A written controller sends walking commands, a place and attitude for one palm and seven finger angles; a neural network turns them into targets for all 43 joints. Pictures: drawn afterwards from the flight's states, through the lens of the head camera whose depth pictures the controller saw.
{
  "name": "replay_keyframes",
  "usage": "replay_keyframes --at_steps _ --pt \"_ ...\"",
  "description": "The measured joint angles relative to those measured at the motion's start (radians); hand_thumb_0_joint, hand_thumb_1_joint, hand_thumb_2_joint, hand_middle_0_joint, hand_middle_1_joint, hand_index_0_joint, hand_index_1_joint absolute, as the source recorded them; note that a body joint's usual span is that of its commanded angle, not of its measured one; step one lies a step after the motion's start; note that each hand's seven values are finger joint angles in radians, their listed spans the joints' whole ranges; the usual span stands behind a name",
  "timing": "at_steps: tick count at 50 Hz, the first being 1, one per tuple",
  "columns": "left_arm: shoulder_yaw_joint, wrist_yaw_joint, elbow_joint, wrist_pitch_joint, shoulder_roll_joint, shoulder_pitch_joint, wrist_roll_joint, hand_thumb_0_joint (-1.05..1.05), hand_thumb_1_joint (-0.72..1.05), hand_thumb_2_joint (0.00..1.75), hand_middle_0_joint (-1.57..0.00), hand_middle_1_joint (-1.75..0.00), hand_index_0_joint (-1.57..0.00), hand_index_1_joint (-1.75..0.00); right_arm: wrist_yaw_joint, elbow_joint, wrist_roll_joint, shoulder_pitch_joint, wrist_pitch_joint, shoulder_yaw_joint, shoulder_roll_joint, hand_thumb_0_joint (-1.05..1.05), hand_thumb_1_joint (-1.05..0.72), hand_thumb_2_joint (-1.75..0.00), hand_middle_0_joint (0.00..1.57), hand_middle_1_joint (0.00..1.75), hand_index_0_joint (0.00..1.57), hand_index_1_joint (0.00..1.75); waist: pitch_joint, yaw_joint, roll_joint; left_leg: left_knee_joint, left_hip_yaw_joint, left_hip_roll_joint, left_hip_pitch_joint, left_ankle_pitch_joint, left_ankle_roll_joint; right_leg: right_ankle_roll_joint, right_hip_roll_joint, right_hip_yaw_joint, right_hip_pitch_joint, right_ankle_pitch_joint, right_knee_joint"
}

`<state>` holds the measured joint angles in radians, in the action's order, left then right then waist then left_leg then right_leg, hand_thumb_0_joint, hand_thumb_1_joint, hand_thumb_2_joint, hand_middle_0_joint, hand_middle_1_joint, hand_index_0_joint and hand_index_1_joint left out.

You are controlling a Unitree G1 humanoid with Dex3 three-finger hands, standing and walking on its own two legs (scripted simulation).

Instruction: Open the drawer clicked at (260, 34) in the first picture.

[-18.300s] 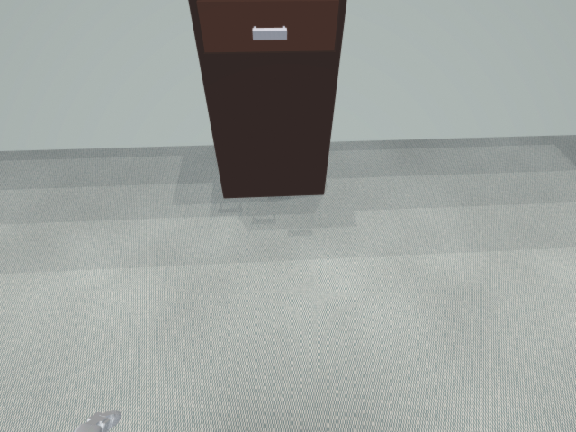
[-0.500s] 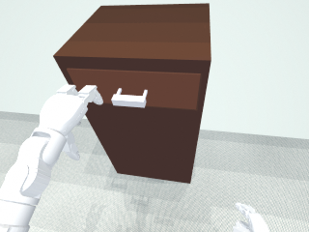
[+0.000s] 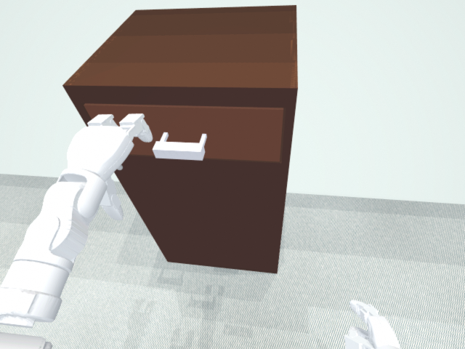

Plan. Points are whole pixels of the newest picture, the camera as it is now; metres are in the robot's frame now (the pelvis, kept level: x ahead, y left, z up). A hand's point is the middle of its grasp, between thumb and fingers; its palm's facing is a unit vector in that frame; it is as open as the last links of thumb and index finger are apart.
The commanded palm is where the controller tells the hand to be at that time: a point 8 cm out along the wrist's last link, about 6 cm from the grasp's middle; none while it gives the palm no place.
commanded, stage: move the hooked fingers above the handle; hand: left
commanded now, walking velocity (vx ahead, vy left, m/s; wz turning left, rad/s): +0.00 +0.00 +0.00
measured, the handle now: (181, 143) +0.53 +0.19 +0.03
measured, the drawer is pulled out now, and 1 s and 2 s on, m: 0.00 0.00 0.00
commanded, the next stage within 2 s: none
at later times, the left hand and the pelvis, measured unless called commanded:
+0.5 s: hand (135, 149) +0.42 +0.23 +0.12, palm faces +0.07 -0.03 -1.00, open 13.9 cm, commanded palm +0.39 +0.23 +0.17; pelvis +0.02 +0.01 +0.00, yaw -1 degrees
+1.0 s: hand (156, 137) +0.48 +0.22 +0.10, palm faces -0.02 -0.01 -1.00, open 13.9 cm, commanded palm +0.46 +0.21 +0.15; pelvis +0.04 +0.01 -0.01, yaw +0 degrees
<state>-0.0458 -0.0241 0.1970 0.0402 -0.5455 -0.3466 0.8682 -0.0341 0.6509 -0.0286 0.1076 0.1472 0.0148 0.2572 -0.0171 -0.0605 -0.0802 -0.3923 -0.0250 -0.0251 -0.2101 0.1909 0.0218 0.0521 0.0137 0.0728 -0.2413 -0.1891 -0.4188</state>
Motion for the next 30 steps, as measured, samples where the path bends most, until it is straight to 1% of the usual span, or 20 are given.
replay_keyframes --at_steps 3,5,7,9,12,15,17,20,23,25,27,30 --pt "0.011 0.001 0.030 -0.038 -0.003 -0.019 0.007 0.00 -0.49 0.30 -0.32 -1.20 -0.32 -1.20 0.005 0.002 -0.003 0.017 0.011 -0.009 0.013 0.01 -0.90 -0.90 0.20 0.30 0.20 0.30 0.006 0.003 -0.003 -0.003 -0.001 0.001 -0.010 0.004 0.000 0.000 0.001 -0.001 -0.011 -0.004 -0.004" --pt "0.001 -0.011 0.045 -0.060 0.001 -0.026 0.010 0.00 -0.49 0.30 -0.32 -1.20 -0.32 -1.20 0.006 0.002 -0.005 0.028 0.019 -0.014 0.023 0.01 -0.90 -0.90 0.20 0.30 0.20 0.30 0.008 0.004 -0.007 -0.006 0.000 -0.001 -0.018 0.007 0.001 -0.001 -0.001 0.000 -0.017 -0.007 -0.006" --pt "-0.017 -0.030 0.041 -0.069 0.010 -0.022 0.011 0.00 -0.49 0.30 -0.32 -1.20 -0.32 -1.20 0.007 0.001 -0.006 0.037 0.023 -0.020 0.032 0.01 -0.90 -0.90 0.20 0.30 0.20 0.30 0.009 0.006 -0.010 -0.009 0.001 -0.002 -0.023 0.010 0.003 -0.002 -0.002 0.001 -0.022 -0.011 -0.009" --pt "-0.040 -0.043 0.026 -0.057 0.022 -0.011 0.011 0.00 -0.49 0.30 -0.32 -1.20 -0.32 -1.20 0.004 0.000 -0.005 0.044 0.022 -0.027 0.036 0.01 -0.90 -0.90 0.20 0.30 0.20 0.30 0.010 0.007 -0.012 -0.012 0.001 -0.004 -0.026 0.014 0.005 -0.004 -0.004 0.000 -0.026 -0.015 -0.013" --pt "-0.064 -0.040 -0.001 -0.011 0.040 0.008 0.008 0.00 -0.49 0.30 -0.32 -1.20 -0.32 -1.20 -0.001 0.002 -0.002 0.048 0.018 -0.032 0.034 0.01 -0.90 -0.90 0.20 0.30 0.20 0.30 0.015 0.010 -0.010 -0.016 -0.001 -0.005 -0.028 0.021 0.007 -0.006 -0.005 -0.002 -0.030 -0.022 -0.019" --pt "-0.076 -0.004 0.013 0.027 0.053 -0.005 0.011 0.00 -0.49 0.30 -0.32 -1.20 -0.32 -1.20 -0.006 0.006 -0.003 0.045 0.012 -0.032 0.025 0.01 -0.90 -0.90 0.20 0.30 0.20 0.30 0.019 0.012 -0.004 -0.019 -0.005 -0.006 -0.032 0.027 0.007 -0.007 -0.006 -0.006 -0.036 -0.029 -0.026" --pt "-0.071 0.027 0.037 0.032 0.057 -0.027 0.019 0.00 -0.49 0.30 -0.32 -1.20 -0.32 -1.20 -0.005 0.009 -0.003 0.039 0.008 -0.031 0.017 0.01 -0.90 -0.90 0.20 0.30 0.20 0.30 0.021 0.012 0.001 -0.021 -0.008 -0.005 -0.038 0.029 0.006 -0.006 -0.005 -0.010 -0.044 -0.031 -0.029" --pt "-0.059 0.071 0.087 0.001 0.055 -0.071 0.037 0.01 -0.49 0.30 -0.33 -1.20 -0.32 -1.20 -0.002 0.013 -0.004 0.034 0.008 -0.027 0.005 0.01 -0.90 -0.90 0.20 0.30 0.20 0.30 0.028 0.011 0.005 -0.022 -0.013 -0.004 -0.047 0.032 0.006 -0.006 -0.004 -0.014 -0.056 -0.033 -0.033" --pt "-0.049 0.083 0.144 -0.056 0.050 -0.113 0.050 0.01 -0.49 0.30 -0.32 -1.20 -0.32 -1.20 0.001 0.016 -0.007 0.029 0.015 -0.020 0.000 0.01 -0.90 -0.90 0.20 0.30 0.20 0.30 0.036 0.014 0.003 -0.022 -0.015 -0.003 -0.054 0.034 0.006 -0.007 -0.003 -0.016 -0.063 -0.034 -0.032" --pt "-0.051 0.068 0.174 -0.095 0.045 -0.132 0.053 0.01 -0.49 0.30 -0.32 -1.20 -0.32 -1.20 0.003 0.013 -0.010 0.031 0.023 -0.016 0.000 0.01 -0.90 -0.90 0.20 0.30 0.20 0.30 0.041 0.017 0.000 -0.021 -0.014 -0.004 -0.056 0.036 0.008 -0.008 -0.004 -0.016 -0.064 -0.035 -0.031" --pt "-0.063 0.039 0.186 -0.121 0.046 -0.139 0.050 0.00 -0.49 0.30 -0.32 -1.20 -0.32 -1.20 0.004 0.007 -0.012 0.036 0.030 -0.016 0.001 0.01 -0.90 -0.90 0.20 0.30 0.20 0.30 0.044 0.019 -0.002 -0.022 -0.012 -0.006 -0.057 0.039 0.009 -0.010 -0.005 -0.014 -0.063 -0.038 -0.030" --pt "-0.093 -0.007 0.184 -0.118 0.057 -0.137 0.039 0.00 -0.49 0.30 -0.32 -1.20 -0.32 -1.20 0.002 -0.003 -0.013 0.047 0.035 -0.018 0.006 0.01 -0.90 -0.90 0.20 0.30 0.20 0.30 0.045 0.022 -0.002 -0.028 -0.006 -0.009 -0.056 0.046 0.013 -0.013 -0.009 -0.009 -0.059 -0.046 -0.033"
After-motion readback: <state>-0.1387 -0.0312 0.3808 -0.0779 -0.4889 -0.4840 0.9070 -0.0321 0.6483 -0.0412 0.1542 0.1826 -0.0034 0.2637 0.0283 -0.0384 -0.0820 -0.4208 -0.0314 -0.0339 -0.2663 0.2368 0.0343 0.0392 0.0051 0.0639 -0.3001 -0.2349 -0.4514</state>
